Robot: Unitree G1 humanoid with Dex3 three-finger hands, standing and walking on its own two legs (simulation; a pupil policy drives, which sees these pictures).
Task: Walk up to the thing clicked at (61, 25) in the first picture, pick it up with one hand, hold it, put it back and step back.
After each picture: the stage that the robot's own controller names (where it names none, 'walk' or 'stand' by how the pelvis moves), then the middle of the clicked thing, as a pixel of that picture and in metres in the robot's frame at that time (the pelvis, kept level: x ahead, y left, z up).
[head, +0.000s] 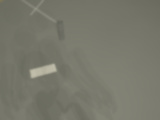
stand; (60, 30) +1.52 +0.28 -0.66
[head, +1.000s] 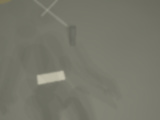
walk; (72, 36) +1.41 +0.10 -0.63
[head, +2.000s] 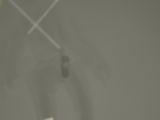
walk; (65, 67) +0.89 +0.13 -0.64
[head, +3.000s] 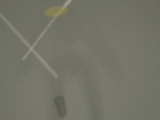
walk; (61, 107) +0.52 +0.19 -0.62
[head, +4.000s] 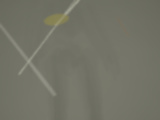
stand; out of the picture +0.33 +0.19 -0.64
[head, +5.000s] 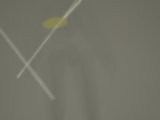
stand; out of the picture +0.32 +0.18 -0.66
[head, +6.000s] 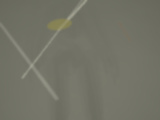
stand; out of the picture +0.33 +0.18 -0.66
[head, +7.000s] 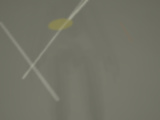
stand; out of the picture +0.32 +0.17 -0.66
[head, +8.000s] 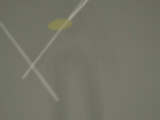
stand; out of the picture +0.32 +0.17 -0.66
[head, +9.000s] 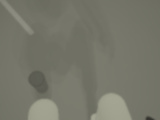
go down; (39, 83) +0.39 +0.17 -0.39
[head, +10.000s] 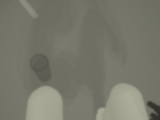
go down; (42, 70) +0.42 +0.17 -0.29
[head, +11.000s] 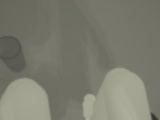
close in; (13, 57) +0.42 +0.19 -0.20
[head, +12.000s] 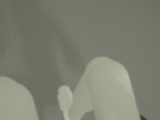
close; out of the picture +0.42 +0.21 -0.17
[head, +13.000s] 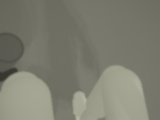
lift; (2, 59) +0.37 +0.21 -0.14
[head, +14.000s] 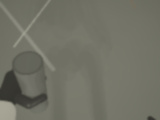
lift; (34, 87) +0.31 +0.16 +0.03
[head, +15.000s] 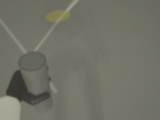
hold; (39, 86) +0.32 +0.16 +0.04
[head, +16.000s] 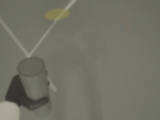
hold; (38, 91) +0.31 +0.16 +0.03
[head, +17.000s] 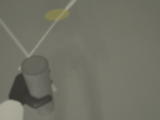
crouch; (41, 90) +0.31 +0.15 +0.03
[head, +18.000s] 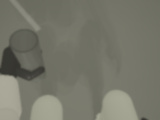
crouch; (32, 61) +0.41 +0.16 -0.05
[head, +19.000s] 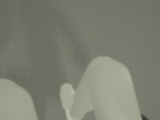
lower; out of the picture +0.44 +0.22 -0.18
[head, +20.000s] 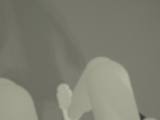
lower; out of the picture +0.44 +0.22 -0.17
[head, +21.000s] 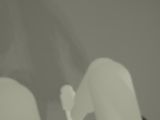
lower; out of the picture +0.43 +0.22 -0.17
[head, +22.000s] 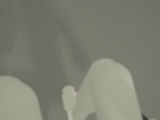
lower; out of the picture +0.41 +0.21 -0.17
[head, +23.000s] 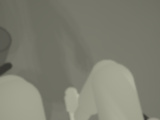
loosen; out of the picture +0.40 +0.19 -0.16
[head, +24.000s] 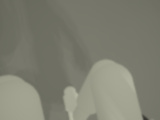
withdraw; out of the picture +0.40 +0.20 -0.17
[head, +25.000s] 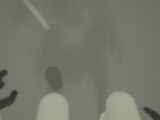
walk; (55, 80) +0.41 +0.14 -0.36
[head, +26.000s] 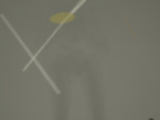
stand; out of the picture +0.32 +0.14 -0.60
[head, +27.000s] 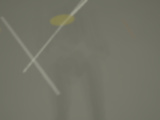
stand; out of the picture +0.33 +0.14 -0.60
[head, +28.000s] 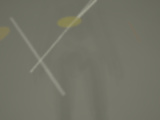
stand; out of the picture +0.34 +0.13 -0.64
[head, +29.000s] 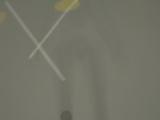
stand; out of the picture +0.37 +0.13 -0.64
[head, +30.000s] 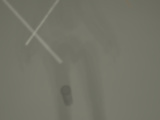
walk; (67, 96) +0.51 +0.15 -0.62
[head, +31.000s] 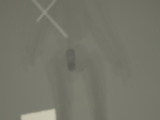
walk; (71, 61) +0.83 +0.13 -0.62
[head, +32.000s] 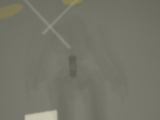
stand; (72, 67) +0.96 +0.13 -0.64
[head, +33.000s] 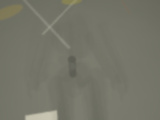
stand; (72, 67) +0.96 +0.13 -0.66
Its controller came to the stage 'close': yes
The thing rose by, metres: 0.68
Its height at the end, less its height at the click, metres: +0.00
